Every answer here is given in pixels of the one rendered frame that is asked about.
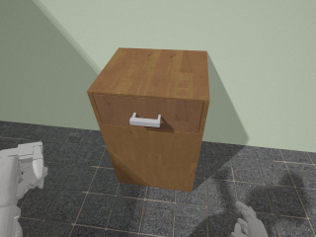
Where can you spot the robot left forearm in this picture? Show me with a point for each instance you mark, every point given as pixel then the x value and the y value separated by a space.
pixel 9 225

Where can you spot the drawer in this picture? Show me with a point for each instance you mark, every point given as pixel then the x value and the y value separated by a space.
pixel 176 115

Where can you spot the cabinet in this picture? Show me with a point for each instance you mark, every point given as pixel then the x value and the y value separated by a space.
pixel 158 158

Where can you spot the robot right hand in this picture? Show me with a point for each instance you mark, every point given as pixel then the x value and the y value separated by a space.
pixel 254 227

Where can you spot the handle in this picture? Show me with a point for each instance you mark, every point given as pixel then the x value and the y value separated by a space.
pixel 145 121

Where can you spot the robot left hand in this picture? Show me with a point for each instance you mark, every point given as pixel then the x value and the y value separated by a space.
pixel 26 158

